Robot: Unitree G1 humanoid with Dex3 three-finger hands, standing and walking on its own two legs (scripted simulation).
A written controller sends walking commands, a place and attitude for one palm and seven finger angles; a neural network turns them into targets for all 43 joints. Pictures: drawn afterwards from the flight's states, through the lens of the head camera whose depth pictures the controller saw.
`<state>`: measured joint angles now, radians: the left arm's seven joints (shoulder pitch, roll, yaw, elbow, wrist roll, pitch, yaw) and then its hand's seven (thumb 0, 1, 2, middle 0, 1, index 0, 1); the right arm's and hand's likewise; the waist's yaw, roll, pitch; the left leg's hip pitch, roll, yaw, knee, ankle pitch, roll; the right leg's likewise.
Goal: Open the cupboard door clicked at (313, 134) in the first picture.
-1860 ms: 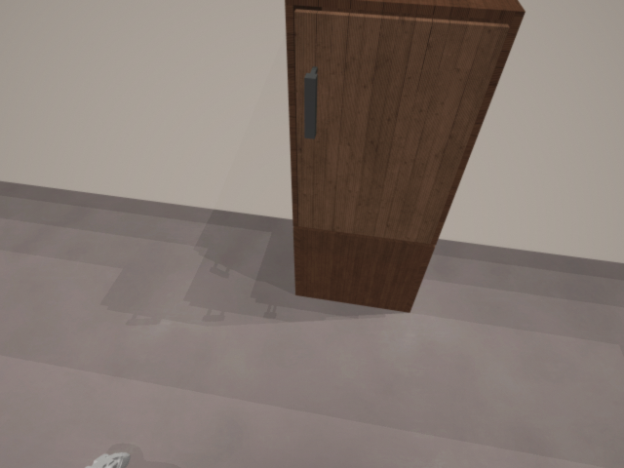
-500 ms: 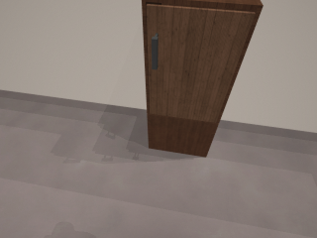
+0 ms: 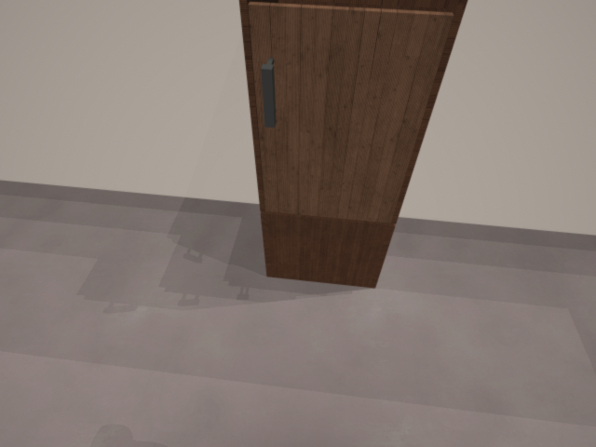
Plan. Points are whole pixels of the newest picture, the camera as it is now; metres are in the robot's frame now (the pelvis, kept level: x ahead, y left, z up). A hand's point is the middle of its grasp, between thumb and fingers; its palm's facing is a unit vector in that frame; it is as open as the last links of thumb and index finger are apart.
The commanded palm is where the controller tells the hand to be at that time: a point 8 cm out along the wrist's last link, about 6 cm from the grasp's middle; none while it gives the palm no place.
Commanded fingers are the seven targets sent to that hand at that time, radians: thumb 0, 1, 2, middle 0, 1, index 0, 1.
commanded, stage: take the last steps up to it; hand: left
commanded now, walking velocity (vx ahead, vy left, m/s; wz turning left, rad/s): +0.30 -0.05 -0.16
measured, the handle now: (270, 92) +0.81 +0.12 +0.06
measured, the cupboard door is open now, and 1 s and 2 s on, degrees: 0 0 0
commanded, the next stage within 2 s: come to a stop and stand still in 0.64 s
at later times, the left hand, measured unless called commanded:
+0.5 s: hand out of the picture +0.00 +0.15 -0.17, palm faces +0.04 -0.99 -0.15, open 7.4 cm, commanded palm none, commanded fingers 0.00 0.90 0.90 -0.20 -0.30 -0.20 -0.30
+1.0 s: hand (214, 336) +0.34 +0.18 -0.18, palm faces -0.09 -0.97 -0.23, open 7.3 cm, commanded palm none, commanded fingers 0.00 0.90 0.90 -0.20 -0.30 -0.20 -0.30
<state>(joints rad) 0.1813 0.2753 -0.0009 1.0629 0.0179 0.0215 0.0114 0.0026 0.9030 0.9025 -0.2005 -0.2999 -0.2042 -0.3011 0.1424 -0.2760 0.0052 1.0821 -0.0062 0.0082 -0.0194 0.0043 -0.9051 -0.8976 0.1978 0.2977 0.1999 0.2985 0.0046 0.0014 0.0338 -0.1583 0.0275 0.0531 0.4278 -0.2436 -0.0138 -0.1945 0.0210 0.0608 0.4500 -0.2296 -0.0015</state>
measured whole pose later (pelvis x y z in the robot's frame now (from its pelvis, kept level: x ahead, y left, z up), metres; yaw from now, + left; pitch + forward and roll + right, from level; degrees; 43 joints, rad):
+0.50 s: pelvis +0.11 -0.01 +0.00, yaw -3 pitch +1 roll -1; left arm 0.51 0.12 0.03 1.15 0.04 -0.05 0.02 0.00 0.90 0.90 -0.20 -0.30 -0.20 -0.30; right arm 0.22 -0.19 -0.04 1.05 -0.01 -0.01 0.01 0.01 -0.91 -0.90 0.20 0.30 0.20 0.30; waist 0.03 0.00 0.02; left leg -0.50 0.07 0.09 0.86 -0.33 0.01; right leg -0.04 0.03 0.05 0.37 -0.35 -0.03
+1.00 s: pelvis +0.24 +0.00 -0.01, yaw -6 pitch -1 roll +1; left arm 0.17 0.19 0.06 0.99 0.03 0.02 0.02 0.00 0.93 0.90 -0.20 -0.30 -0.20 -0.30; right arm 0.28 -0.13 -0.03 1.09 -0.02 0.00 -0.05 0.00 -0.92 -0.90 0.20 0.30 0.20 0.30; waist -0.03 -0.02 0.07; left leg -0.17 0.03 0.16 0.51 -0.31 0.02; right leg -0.37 -0.05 -0.05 0.67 -0.27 0.01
